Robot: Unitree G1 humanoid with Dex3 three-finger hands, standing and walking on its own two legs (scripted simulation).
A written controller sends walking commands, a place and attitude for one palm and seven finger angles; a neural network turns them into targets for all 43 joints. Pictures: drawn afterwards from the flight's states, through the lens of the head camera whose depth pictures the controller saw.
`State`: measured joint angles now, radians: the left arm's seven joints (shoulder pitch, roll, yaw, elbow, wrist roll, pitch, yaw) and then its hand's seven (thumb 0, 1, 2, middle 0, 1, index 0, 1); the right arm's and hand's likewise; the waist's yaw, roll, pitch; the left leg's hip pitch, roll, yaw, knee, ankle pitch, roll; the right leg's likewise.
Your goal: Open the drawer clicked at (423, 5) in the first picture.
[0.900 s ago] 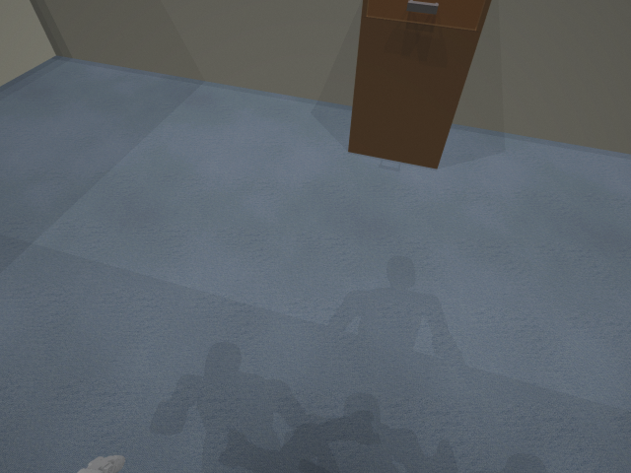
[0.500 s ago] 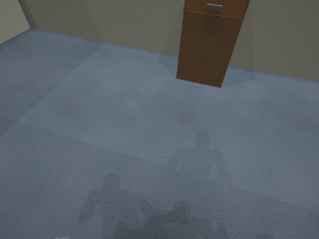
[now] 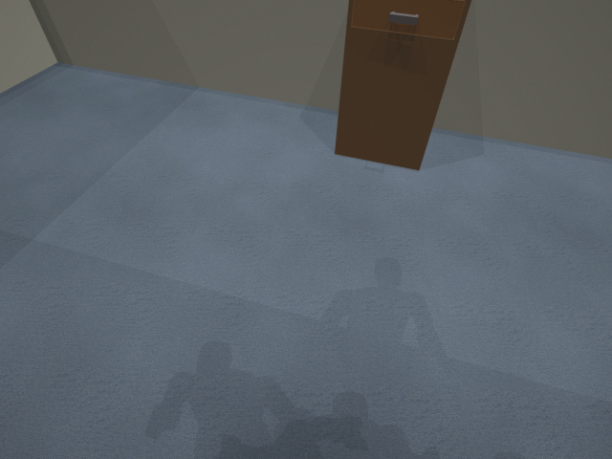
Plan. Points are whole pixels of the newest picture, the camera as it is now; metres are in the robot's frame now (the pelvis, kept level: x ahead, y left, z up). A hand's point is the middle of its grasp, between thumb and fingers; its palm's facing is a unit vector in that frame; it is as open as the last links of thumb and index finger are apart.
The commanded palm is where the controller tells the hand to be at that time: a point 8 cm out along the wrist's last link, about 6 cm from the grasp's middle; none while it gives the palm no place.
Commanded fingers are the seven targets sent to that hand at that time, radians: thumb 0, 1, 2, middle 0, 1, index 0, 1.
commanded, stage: look at it before walking up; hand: left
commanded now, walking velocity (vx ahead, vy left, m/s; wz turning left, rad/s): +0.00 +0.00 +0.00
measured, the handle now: (404, 16) +1.73 -0.31 -0.02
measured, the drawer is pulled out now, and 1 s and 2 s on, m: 0.00 0.00 0.00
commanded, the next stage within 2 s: walk to a spot facing it in 0.54 s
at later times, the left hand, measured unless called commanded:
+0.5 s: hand out of the picture +0.06 +0.24 -0.16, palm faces -0.02 -0.94 -0.33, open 7.4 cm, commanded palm none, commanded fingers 0.00 0.90 0.90 -0.20 -0.30 -0.20 -0.30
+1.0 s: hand out of the picture +0.05 +0.17 -0.19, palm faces -0.03 -0.98 -0.20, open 7.4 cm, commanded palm none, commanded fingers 0.00 0.90 0.90 -0.20 -0.30 -0.20 -0.30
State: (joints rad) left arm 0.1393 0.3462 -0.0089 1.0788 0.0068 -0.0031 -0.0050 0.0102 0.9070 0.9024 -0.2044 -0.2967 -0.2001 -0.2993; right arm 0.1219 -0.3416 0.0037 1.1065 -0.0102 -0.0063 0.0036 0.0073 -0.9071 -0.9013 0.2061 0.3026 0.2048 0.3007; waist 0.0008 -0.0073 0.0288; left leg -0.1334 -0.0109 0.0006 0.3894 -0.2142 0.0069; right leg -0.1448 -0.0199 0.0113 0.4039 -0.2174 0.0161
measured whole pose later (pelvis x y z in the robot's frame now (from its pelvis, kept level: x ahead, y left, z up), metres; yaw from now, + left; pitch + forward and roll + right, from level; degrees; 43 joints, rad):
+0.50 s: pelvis -0.01 +0.00 +0.00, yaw +0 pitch -2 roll +0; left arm 0.16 0.34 -0.01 1.09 0.01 0.00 -0.01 0.01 0.91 0.90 -0.20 -0.30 -0.20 -0.30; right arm 0.13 -0.34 0.00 1.11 -0.01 -0.01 0.00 0.01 -0.91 -0.90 0.21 0.30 0.20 0.30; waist 0.00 0.00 0.04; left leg -0.14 0.00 0.00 0.37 -0.20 0.00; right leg -0.15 -0.01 0.01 0.39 -0.20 0.01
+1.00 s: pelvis +0.05 -0.02 -0.02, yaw -5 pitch +0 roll -1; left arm 0.38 0.20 0.03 1.05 0.02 -0.02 -0.03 0.01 0.91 0.90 -0.20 -0.30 -0.20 -0.30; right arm 0.31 -0.23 -0.02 1.09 -0.02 0.00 0.01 0.01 -0.91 -0.90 0.20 0.30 0.20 0.30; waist 0.02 0.03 -0.01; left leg -0.26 0.07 0.06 0.78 -0.49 -0.01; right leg -0.23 0.05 0.04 0.64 -0.41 -0.02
